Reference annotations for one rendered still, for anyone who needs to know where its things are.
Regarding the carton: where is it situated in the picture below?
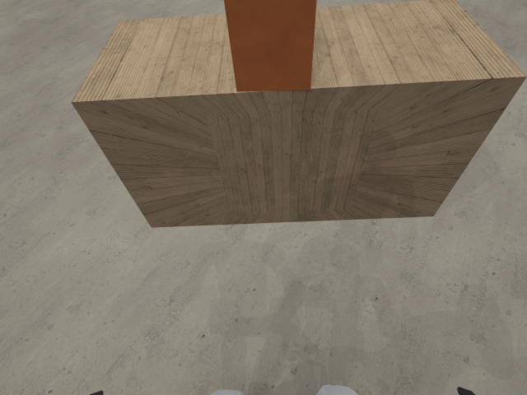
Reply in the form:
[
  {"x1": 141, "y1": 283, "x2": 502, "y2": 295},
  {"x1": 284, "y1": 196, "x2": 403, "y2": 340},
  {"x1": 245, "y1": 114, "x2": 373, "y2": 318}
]
[{"x1": 224, "y1": 0, "x2": 317, "y2": 92}]

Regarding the pedestal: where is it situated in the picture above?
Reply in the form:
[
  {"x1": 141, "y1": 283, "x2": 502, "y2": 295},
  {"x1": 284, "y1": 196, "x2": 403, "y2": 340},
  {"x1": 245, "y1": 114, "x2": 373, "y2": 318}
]
[{"x1": 71, "y1": 0, "x2": 527, "y2": 228}]

